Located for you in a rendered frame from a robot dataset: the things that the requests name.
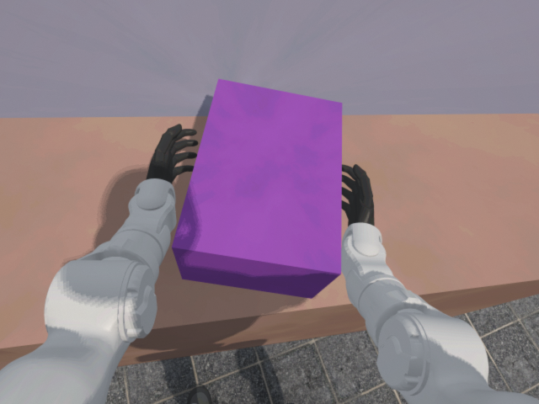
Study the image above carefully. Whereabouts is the right robot forearm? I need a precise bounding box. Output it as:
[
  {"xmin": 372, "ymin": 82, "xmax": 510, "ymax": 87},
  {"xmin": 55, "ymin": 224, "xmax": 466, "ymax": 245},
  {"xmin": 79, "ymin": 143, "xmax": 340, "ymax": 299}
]
[{"xmin": 341, "ymin": 222, "xmax": 488, "ymax": 358}]

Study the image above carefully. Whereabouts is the left robot upper arm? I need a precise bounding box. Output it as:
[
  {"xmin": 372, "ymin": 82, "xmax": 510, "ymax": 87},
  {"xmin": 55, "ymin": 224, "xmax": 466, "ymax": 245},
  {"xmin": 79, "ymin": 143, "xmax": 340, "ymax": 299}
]
[{"xmin": 0, "ymin": 260, "xmax": 157, "ymax": 404}]

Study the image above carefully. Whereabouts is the carton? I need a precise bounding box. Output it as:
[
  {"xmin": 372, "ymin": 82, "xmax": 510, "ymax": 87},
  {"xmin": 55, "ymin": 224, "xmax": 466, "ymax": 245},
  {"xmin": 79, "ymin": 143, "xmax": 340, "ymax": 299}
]
[{"xmin": 172, "ymin": 79, "xmax": 342, "ymax": 299}]

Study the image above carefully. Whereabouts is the right robot hand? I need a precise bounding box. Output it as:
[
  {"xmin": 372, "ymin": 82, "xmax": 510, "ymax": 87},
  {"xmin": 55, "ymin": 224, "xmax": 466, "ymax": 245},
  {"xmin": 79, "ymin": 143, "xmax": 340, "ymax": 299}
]
[{"xmin": 342, "ymin": 164, "xmax": 375, "ymax": 226}]

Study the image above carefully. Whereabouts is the left robot hand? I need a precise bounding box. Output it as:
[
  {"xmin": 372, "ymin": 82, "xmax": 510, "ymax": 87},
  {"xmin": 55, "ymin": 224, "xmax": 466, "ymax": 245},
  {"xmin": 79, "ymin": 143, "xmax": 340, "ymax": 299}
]
[{"xmin": 146, "ymin": 124, "xmax": 198, "ymax": 183}]

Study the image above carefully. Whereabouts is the pedestal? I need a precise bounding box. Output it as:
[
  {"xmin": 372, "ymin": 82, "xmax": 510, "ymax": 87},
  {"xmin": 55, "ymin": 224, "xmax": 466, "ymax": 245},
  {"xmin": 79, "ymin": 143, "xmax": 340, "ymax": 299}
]
[{"xmin": 0, "ymin": 114, "xmax": 539, "ymax": 370}]

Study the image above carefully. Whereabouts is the left robot forearm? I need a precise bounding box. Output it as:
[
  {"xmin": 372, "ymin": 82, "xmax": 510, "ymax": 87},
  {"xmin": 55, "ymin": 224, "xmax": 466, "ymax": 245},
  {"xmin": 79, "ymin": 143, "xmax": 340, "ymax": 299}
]
[{"xmin": 44, "ymin": 178, "xmax": 177, "ymax": 332}]

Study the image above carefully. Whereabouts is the left robot foot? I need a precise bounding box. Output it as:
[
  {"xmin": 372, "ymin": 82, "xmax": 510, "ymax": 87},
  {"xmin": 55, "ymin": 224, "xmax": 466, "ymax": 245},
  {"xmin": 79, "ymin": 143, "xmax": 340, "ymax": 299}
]
[{"xmin": 187, "ymin": 386, "xmax": 212, "ymax": 404}]

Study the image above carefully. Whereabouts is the right robot upper arm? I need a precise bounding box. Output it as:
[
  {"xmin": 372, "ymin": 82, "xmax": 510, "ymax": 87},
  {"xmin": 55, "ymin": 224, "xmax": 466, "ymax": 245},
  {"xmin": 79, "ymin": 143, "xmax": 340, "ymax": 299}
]
[{"xmin": 376, "ymin": 312, "xmax": 539, "ymax": 404}]

